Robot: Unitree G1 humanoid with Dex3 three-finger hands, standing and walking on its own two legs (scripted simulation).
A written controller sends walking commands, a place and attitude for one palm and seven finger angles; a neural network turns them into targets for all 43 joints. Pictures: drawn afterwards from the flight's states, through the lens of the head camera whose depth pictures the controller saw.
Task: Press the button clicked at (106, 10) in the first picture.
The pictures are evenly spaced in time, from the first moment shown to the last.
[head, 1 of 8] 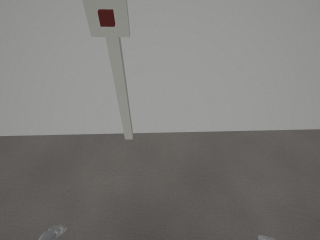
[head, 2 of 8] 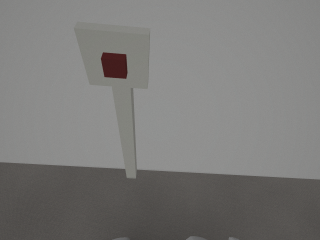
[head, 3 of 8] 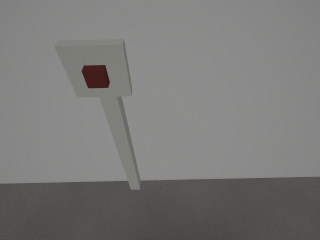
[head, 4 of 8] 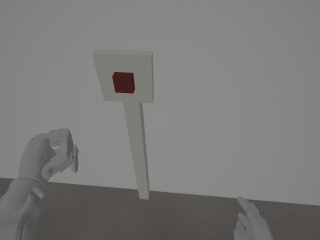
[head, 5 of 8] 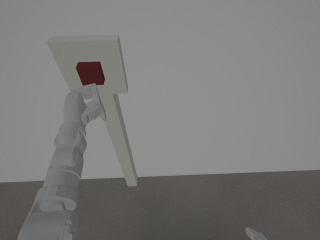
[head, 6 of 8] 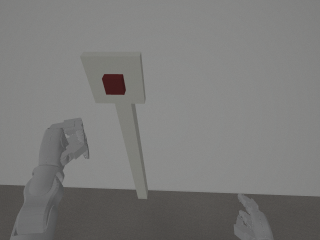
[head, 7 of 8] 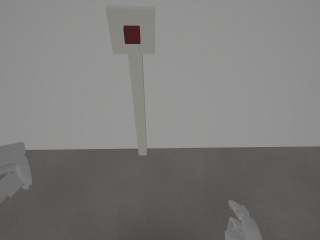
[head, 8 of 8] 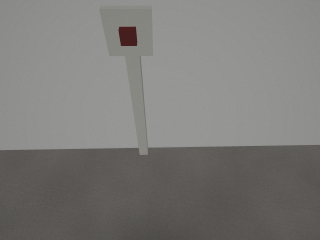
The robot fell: no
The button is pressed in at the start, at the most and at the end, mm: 0 13 0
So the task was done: yes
